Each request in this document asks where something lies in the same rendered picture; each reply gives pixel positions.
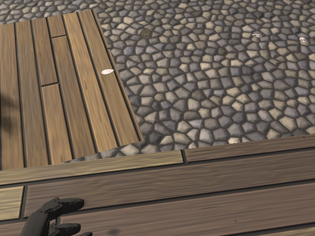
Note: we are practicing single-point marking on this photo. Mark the left robot hand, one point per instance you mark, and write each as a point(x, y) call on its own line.
point(38, 223)

